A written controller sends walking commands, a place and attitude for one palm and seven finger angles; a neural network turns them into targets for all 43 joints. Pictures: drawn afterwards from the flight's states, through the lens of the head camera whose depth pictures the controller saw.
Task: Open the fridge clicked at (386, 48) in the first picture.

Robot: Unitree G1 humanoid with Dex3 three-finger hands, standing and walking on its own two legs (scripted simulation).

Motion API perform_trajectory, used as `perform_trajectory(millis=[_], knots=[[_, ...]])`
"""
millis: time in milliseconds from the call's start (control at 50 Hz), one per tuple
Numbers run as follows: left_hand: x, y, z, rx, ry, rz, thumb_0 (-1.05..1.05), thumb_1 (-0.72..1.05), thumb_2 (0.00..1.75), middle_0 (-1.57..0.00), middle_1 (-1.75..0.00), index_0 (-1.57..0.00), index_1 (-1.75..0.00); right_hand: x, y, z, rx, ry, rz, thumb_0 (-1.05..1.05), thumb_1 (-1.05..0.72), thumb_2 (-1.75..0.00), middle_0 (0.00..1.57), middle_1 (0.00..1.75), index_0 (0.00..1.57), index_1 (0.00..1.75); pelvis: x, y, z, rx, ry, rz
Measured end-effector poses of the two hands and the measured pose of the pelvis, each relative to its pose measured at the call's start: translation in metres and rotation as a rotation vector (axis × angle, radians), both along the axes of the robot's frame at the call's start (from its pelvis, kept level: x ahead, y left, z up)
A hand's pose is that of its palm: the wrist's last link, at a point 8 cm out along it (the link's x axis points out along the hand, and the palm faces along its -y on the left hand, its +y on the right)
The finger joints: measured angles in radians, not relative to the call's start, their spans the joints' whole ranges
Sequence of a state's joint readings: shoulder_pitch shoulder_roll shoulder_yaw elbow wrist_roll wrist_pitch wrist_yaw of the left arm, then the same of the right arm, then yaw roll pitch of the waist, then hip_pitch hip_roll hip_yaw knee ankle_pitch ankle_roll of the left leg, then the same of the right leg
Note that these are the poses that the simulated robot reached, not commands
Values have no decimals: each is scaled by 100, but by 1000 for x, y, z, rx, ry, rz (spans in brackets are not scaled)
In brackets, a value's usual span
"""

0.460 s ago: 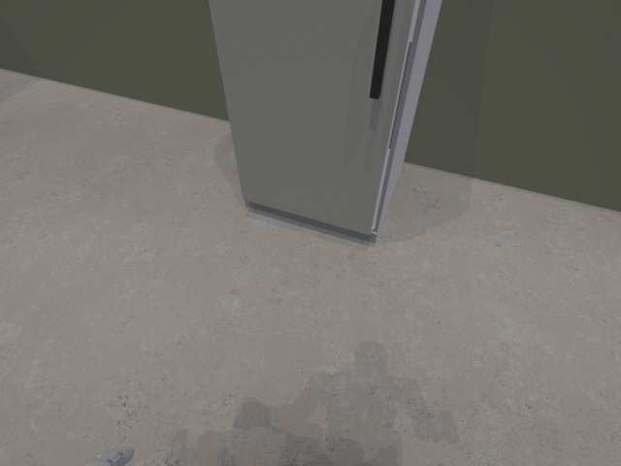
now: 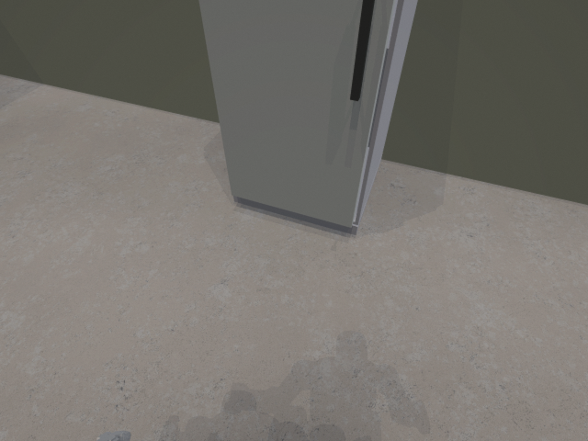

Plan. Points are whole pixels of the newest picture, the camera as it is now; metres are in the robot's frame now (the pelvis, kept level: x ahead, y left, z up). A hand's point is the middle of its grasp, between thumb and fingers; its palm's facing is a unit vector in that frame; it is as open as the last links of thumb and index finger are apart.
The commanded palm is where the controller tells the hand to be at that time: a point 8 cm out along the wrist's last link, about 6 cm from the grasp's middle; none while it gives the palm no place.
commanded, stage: stand and wait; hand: right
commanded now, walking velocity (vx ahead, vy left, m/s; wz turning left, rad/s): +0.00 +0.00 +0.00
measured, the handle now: (366, 27) +1.07 -0.13 +0.14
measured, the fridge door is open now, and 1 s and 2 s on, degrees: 0 0 0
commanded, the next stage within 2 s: look at it before walking up in 0.58 s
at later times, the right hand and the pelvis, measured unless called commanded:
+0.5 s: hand out of the picture +0.06 -0.24 -0.15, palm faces -0.04 +0.94 -0.34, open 7.4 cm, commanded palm none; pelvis -0.02 +0.01 +0.00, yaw +0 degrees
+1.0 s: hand out of the picture +0.07 -0.24 -0.15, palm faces -0.04 +0.94 -0.34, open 7.4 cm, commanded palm none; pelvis -0.01 +0.01 +0.00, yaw +1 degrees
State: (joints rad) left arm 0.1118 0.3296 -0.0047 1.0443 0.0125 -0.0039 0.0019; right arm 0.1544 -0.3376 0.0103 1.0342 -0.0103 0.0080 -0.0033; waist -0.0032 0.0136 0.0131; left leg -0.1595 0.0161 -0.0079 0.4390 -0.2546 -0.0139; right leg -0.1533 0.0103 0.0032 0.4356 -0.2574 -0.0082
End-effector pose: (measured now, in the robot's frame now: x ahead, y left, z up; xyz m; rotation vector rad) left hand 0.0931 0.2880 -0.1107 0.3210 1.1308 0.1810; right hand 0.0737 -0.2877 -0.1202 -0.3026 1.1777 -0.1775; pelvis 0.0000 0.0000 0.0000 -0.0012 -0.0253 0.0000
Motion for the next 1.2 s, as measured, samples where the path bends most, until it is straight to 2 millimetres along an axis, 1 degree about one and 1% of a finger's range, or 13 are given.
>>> perform_trajectory(millis=[100,200,300,400,660,1020,1200], knots=[[-18,7,-3,5,43,17,1,91,90,-20,-30,-21,-30,-11,-2,1,-11,29,-6,1,-91,-90,20,30,20,30,-4,2,1,0,-2,1],[-33,10,-5,4,73,30,1,91,90,-20,-30,-21,-30,-17,-3,2,-19,42,-8,1,-91,-90,20,30,20,30,-7,4,2,0,-5,3],[-41,12,-6,-1,84,37,1,91,90,-20,-30,-21,-30,-19,-1,3,-20,39,-4,1,-91,-90,20,30,20,30,-11,6,2,-1,-7,4],[-45,12,-7,-8,85,39,1,91,90,-20,-30,-21,-30,-18,2,4,-18,32,4,1,-91,-90,20,30,20,30,-14,7,3,-1,-5,5],[-44,12,-8,-14,92,37,1,91,90,-20,-30,-21,-30,-15,8,3,-8,35,10,1,-91,-90,20,30,20,30,-13,9,3,-2,5,7],[-28,16,-4,-5,71,31,1,91,90,-20,-30,-21,-30,-8,8,4,-14,33,10,1,-91,-90,20,30,20,30,-6,11,4,-1,6,9],[-23,15,-3,-4,66,30,1,91,90,-20,-30,-21,-30,-4,7,5,-16,30,10,1,-91,-90,20,30,20,30,-3,11,5,-1,5,10]])
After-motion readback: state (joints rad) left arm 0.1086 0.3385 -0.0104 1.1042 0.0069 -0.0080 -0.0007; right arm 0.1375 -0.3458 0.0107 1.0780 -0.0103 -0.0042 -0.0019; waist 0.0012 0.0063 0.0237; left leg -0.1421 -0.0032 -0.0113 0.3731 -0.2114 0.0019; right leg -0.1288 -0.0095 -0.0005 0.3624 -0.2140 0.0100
